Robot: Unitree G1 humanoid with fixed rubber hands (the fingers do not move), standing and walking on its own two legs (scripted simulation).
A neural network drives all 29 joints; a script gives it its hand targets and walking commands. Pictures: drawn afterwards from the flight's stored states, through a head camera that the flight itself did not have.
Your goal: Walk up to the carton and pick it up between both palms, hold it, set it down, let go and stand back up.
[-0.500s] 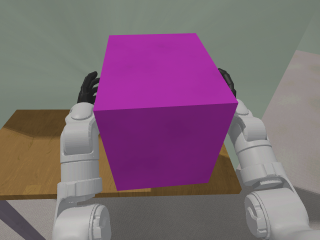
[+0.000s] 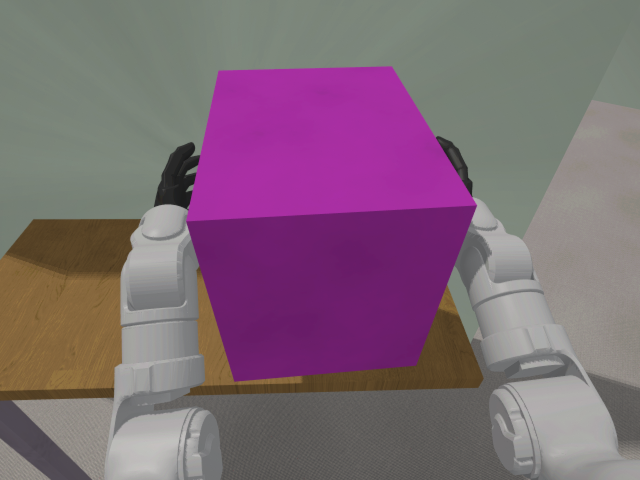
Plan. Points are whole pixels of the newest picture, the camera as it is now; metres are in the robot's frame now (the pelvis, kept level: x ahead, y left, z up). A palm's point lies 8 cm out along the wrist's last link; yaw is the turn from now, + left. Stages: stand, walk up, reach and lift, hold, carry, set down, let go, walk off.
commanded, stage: set down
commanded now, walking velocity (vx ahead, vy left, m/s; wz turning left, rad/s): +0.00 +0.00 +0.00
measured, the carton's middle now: (316, 217) +0.39 +0.01 +0.17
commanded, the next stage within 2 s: none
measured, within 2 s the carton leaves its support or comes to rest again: neither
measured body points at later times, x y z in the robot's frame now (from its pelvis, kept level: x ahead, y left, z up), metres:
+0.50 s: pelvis +0.01 +0.00 +0.00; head -0.03 +0.03 +0.45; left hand +0.39 +0.18 +0.18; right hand +0.40 -0.15 +0.16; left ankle +0.03 +0.12 -0.75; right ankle +0.01 -0.11 -0.75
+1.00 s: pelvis +0.02 +0.00 +0.00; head +0.01 +0.04 +0.45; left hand +0.42 +0.18 +0.15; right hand +0.42 -0.15 +0.14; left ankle +0.03 +0.12 -0.75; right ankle +0.01 -0.11 -0.75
